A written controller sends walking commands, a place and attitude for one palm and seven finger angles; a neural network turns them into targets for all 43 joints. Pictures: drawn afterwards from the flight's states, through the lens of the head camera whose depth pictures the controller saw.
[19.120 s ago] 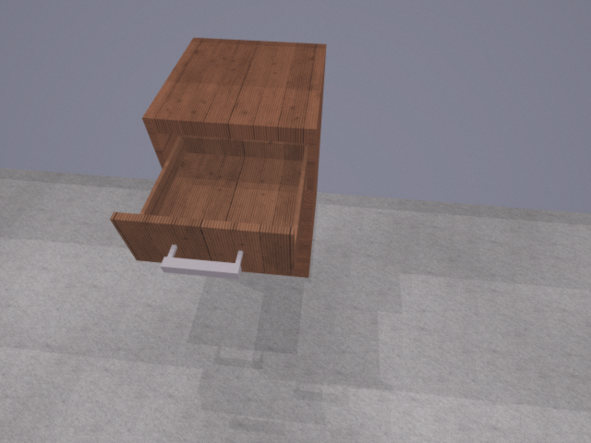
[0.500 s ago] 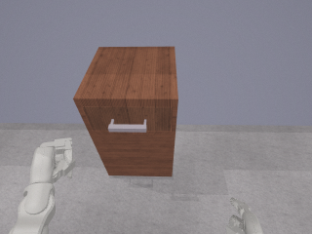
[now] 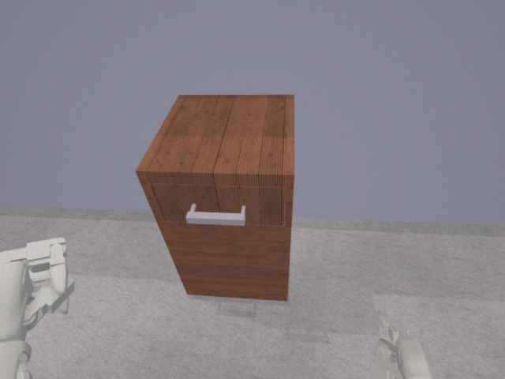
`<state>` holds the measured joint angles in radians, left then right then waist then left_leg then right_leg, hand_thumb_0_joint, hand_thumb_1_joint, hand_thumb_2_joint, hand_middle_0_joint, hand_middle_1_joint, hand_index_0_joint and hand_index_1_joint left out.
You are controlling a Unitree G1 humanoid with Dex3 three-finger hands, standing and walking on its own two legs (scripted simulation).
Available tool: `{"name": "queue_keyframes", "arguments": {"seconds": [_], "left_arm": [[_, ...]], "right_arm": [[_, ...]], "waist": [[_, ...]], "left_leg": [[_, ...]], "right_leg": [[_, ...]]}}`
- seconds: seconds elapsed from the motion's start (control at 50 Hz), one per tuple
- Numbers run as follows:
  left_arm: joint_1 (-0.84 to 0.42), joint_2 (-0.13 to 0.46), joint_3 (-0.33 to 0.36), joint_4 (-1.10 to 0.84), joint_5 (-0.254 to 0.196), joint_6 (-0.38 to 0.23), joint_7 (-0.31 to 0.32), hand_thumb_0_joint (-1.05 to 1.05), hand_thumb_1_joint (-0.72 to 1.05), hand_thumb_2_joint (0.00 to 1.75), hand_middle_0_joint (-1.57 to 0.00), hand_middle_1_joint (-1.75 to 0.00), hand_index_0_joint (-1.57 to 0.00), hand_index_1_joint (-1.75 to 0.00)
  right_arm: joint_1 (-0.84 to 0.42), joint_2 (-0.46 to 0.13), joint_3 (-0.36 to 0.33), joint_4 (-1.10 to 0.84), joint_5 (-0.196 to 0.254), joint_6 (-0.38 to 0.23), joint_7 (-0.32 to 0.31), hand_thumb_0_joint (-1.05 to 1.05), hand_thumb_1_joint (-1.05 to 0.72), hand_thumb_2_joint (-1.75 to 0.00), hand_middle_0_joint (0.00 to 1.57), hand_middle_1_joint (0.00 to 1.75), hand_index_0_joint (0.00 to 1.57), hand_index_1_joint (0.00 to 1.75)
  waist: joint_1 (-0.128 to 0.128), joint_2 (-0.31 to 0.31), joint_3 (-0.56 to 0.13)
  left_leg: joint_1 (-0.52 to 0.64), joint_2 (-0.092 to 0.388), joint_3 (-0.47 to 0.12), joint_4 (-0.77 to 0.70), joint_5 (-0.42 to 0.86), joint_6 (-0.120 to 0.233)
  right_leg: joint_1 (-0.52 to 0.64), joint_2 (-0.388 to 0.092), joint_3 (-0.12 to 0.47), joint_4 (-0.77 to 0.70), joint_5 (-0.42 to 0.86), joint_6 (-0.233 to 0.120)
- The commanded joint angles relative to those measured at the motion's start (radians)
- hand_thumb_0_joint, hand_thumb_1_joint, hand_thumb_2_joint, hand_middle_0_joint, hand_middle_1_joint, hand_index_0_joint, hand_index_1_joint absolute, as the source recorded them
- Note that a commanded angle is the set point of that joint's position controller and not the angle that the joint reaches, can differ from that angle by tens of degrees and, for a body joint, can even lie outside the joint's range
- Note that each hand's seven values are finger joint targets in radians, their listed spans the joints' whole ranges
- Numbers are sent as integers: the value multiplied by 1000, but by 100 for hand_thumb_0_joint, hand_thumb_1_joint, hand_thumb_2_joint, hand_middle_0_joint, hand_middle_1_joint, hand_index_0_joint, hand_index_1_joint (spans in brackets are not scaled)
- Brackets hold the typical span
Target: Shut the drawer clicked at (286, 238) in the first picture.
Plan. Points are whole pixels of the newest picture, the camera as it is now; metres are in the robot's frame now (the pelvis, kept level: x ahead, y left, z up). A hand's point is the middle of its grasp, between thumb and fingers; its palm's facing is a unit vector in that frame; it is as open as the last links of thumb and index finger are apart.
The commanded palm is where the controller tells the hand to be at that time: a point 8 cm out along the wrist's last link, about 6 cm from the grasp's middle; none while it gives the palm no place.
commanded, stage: step back with the hand held close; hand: left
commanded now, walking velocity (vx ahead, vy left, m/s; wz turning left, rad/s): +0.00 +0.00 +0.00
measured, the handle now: (217, 213) +0.60 +0.20 -0.19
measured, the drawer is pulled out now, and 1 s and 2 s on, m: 0.00 0.00 0.00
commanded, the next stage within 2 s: stop stepping back and stand still in 1.58 s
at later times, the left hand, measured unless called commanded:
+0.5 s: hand (77, 295) +0.17 +0.24 +0.14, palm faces +0.23 -0.83 -0.50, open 3.3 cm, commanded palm +0.11 +0.29 +0.18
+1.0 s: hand out of the picture +0.10 +0.28 +0.16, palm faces +0.37 -0.78 -0.51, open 3.3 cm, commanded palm +0.03 +0.31 +0.18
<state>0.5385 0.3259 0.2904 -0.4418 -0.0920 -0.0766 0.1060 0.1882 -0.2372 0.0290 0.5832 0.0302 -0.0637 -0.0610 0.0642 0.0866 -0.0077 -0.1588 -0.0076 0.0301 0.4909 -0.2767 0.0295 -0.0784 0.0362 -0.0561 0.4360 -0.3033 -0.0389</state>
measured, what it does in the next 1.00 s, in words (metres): shifts its weight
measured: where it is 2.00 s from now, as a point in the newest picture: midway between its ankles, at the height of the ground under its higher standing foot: outside the picture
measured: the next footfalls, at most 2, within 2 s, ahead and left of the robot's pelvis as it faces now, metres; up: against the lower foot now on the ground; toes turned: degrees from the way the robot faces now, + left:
right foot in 1.66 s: -0.32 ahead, -0.11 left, +0.00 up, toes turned -4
left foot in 1.76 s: -0.05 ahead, +0.10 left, +0.00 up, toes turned -1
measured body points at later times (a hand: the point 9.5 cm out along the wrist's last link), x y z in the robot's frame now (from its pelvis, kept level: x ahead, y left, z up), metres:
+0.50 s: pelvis -0.03 +0.01 +0.00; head +0.00 +0.00 +0.45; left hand +0.15 +0.28 +0.17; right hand +0.13 -0.25 -0.09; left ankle +0.00 +0.10 -0.74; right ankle -0.04 -0.09 -0.74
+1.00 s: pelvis -0.09 +0.03 -0.01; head -0.06 +0.05 +0.44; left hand +0.08 +0.31 +0.19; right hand +0.08 -0.20 -0.09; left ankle +0.00 +0.10 -0.74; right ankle -0.07 -0.09 -0.74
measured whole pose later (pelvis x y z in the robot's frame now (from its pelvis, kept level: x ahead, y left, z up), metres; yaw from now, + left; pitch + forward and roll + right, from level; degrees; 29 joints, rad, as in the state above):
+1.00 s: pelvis -0.09 +0.03 -0.01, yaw +2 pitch +2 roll -2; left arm 0.60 0.43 0.40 -0.60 -0.01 -0.25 0.15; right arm 0.22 -0.21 0.01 0.55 0.00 -0.09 -0.07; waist -0.01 0.00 0.04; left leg -0.44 -0.04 0.02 0.55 -0.14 0.08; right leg -0.32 0.06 0.04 0.57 -0.28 0.01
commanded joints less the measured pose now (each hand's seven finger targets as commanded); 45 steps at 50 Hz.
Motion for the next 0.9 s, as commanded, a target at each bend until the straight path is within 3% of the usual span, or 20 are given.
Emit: {"name": "queue_keyframes", "arguments": {"seconds": [0.0,0.04,0.1,0.12,0.14,0.16,0.18,0.2,0.26,0.34,0.4,0.48,0.5,0.54,0.64,0.72,0.78,0.86,0.88], "left_arm": [[-106,207,109,-276,4,-78,17,0,90,90,-140,-160,-140,-160],[-81,207,108,-301,6,-78,24,0,90,90,-140,-160,-140,-160],[-72,210,118,-282,6,-76,28,0,90,90,-140,-160,-140,-160],[-233,362,287,-365,11,-134,37,0,90,90,-140,-160,-140,-160],[-131,273,231,-222,19,-145,30,0,90,90,-140,-160,-140,-160],[-116,264,221,-203,23,-155,27,0,90,90,-140,-160,-140,-160],[-44,209,187,-126,27,-151,22,0,90,90,-140,-160,-140,-160],[-10,176,156,-117,31,-156,16,0,90,90,-140,-160,-140,-160],[78,139,129,-105,28,-161,8,0,90,90,-140,-160,-140,-160],[120,211,180,-237,27,-175,19,0,90,90,-140,-160,-140,-160],[132,257,216,-322,24,-186,36,0,90,90,-140,-160,-140,-160],[136,265,225,-351,26,-191,48,0,90,90,-140,-160,-140,-160],[137,254,215,-347,26,-192,49,0,90,90,-140,-160,-140,-160],[139,238,207,-308,29,-193,51,0,90,90,-140,-160,-140,-160],[119,206,185,-241,32,-199,52,0,90,90,-140,-160,-140,-160],[84,204,166,-267,43,-212,58,0,90,90,-140,-160,-140,-160],[47,216,167,-328,55,-225,65,0,90,90,-140,-160,-140,-160],[39,242,209,-389,73,-236,73,0,90,90,-140,-160,-140,-160],[51,240,215,-395,77,-238,70,0,90,90,-140,-160,-140,-160]], "right_arm": [[-126,-90,-37,-173,-11,-79,-20,0,-90,-90,20,30,20,30],[-129,-85,-33,-171,-12,-96,-22,0,-90,-90,20,30,20,30],[-132,-80,-29,-159,-12,-111,-22,0,-90,-90,20,30,20,30],[-101,-105,-44,-184,-15,-85,-14,0,-90,-90,20,30,20,30],[-90,-86,-49,-144,-21,-69,-12,0,-90,-90,20,30,20,30],[-98,-87,-55,-150,-22,-61,-9,0,-90,-90,20,30,20,30],[-94,-86,-58,-142,-22,-50,-7,0,-90,-90,20,30,20,30],[-96,-98,-64,-143,-24,-37,-2,0,-90,-90,20,30,20,30],[-109,-105,-80,-154,-19,-12,5,0,-90,-90,20,30,20,30],[-124,-104,-87,-188,-14,6,4,0,-90,-90,20,30,20,30],[-121,-103,-84,-206,-12,5,-9,0,-90,-90,20,30,20,30],[-105,-104,-84,-205,-16,-3,-22,0,-90,-90,20,30,20,30],[-99,-110,-84,-205,-19,-6,-21,0,-90,-90,20,30,20,30],[-96,-109,-87,-195,-20,-13,-21,0,-90,-90,20,30,20,30],[-86,-111,-92,-180,-17,-27,-17,0,-90,-90,20,30,20,30],[-81,-118,-90,-180,-22,-42,-13,0,-90,-90,20,30,20,30],[-80,-125,-85,-188,-28,-53,-16,0,-90,-90,20,30,20,30],[-85,-128,-80,-202,-33,-70,-24,0,-90,-90,20,30,20,30],[-77,-120,-80,-202,-32,-74,-24,0,-90,-90,20,30,20,30]], "waist": [[-10,-10,-86],[-4,8,-100],[-5,-5,-43],[-48,-79,52],[-62,-133,67],[-60,-143,72],[-66,-153,67],[-67,-117,35],[-59,-56,-44],[-49,-96,-142],[-46,-77,-184],[-48,3,-173],[-49,33,-156],[-55,32,-119],[-71,-73,-48],[-79,-103,-9],[-81,-54,1],[-67,96,-63],[-64,101,-81]], "left_leg": [[90,29,-37,-53,174,19],[94,29,-35,-47,216,18],[68,29,-39,-52,209,12],[-3,44,-62,-14,127,30],[1,40,-65,19,115,26],[3,38,-65,20,123,24],[9,46,-59,11,148,22],[13,52,-53,-3,177,25],[13,75,-50,-43,277,33],[-1,88,-60,-56,350,37],[-23,94,-76,-57,380,35],[-59,108,-98,-75,383,31],[-84,114,-113,-90,358,33],[-134,126,-122,-117,262,38],[-266,119,-142,-146,-60,45],[-277,102,-153,-126,-193,44],[-317,118,-183,-154,-256,52],[-486,200,-277,-303,-389,86],[-478,207,-274,-301,-379,86]], "right_leg": [[-70,-62,75,-88,229,14],[-55,-64,77,-80,280,12],[-67,-60,75,-90,271,9],[-173,-131,239,-168,331,17],[-193,-163,247,-177,352,5],[-205,-170,246,-179,392,5],[-197,-168,227,-162,420,12],[-175,-161,207,-139,444,25],[-115,-141,148,-85,462,55],[-60,-129,126,-37,466,50],[-42,-121,124,-6,460,42],[-60,-96,111,29,392,38],[-66,-85,104,38,346,37],[-80,-75,106,47,276,38],[-94,-83,145,4,149,31],[-178,-93,175,-75,-38,21],[-170,-74,163,-64,-108,25],[40,1,100,172,58,51],[52,10,96,204,92,53]]}}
